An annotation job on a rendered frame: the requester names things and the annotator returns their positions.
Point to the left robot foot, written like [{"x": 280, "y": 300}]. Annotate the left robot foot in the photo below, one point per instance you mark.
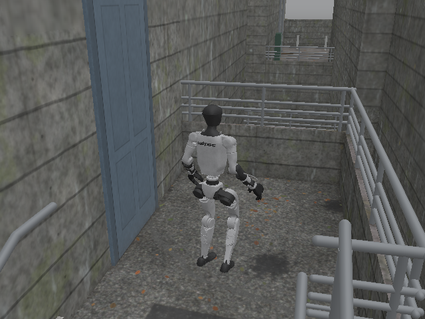
[{"x": 201, "y": 261}]

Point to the robot right upper arm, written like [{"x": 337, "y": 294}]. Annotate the robot right upper arm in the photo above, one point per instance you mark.
[{"x": 230, "y": 144}]

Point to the left robot hand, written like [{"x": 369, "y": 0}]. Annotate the left robot hand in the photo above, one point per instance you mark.
[{"x": 199, "y": 177}]

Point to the robot left upper arm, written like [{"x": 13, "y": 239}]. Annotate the robot left upper arm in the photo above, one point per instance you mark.
[{"x": 190, "y": 147}]

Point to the right robot hand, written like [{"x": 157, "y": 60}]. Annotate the right robot hand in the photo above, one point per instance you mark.
[{"x": 257, "y": 191}]

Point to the robot left forearm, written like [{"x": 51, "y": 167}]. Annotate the robot left forearm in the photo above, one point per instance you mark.
[{"x": 190, "y": 168}]

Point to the left robot shin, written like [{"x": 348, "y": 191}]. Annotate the left robot shin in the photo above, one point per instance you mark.
[{"x": 206, "y": 238}]

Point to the robot right forearm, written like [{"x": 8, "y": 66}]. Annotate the robot right forearm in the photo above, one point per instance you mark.
[{"x": 245, "y": 179}]

